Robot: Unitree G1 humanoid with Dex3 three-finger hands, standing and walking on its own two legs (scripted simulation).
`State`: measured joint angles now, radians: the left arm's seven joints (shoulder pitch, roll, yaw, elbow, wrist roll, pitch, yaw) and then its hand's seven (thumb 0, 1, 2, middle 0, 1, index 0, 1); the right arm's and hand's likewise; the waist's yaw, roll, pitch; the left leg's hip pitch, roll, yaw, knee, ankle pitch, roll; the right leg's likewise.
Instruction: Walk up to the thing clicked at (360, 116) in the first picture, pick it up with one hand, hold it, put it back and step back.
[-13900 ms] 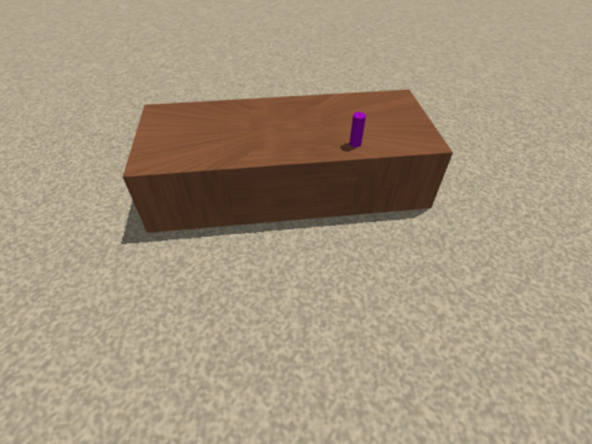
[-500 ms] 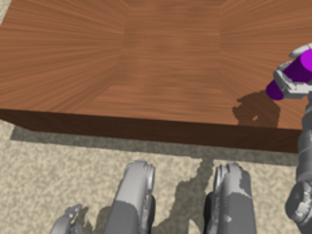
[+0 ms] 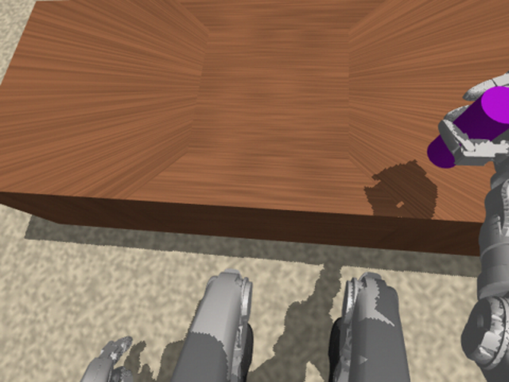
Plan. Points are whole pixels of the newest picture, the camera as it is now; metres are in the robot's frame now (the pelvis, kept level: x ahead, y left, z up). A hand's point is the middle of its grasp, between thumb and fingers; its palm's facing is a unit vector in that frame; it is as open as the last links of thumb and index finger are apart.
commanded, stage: settle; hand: right
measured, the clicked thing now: (469, 132) +0.48 -0.26 -0.01
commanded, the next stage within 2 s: lift in 0.18 s
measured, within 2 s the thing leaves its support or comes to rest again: neither
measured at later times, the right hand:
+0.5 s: hand (481, 119) +0.48 -0.25 +0.03, palm faces +0.21 +0.98 -0.02, open 7.3 cm
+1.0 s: hand out of the picture +0.42 -0.24 +0.14, palm faces +0.22 +0.97 -0.02, open 7.3 cm
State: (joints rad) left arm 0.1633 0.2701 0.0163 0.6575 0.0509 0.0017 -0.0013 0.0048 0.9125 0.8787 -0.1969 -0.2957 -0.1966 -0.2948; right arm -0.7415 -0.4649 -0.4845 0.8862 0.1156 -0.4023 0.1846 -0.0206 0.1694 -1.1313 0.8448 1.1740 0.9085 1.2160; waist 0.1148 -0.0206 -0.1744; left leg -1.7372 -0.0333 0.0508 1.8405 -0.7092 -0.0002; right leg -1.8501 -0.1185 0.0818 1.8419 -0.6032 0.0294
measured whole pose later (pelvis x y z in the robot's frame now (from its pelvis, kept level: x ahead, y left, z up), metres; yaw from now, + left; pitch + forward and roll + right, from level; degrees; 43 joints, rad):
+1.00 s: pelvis +0.02 -0.01 +0.12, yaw -3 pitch +25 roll +4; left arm 0.18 0.23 0.02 0.66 0.01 -0.03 0.03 0.01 0.91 0.88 -0.20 -0.30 -0.20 -0.30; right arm -0.39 -0.28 -0.31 0.56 0.15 -0.36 0.08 -0.02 0.14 -1.17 0.84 1.19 0.90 1.23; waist 0.06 -0.03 -0.17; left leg -1.25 -0.01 0.04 1.42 -0.62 -0.01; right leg -1.36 -0.10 0.04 1.44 -0.53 0.02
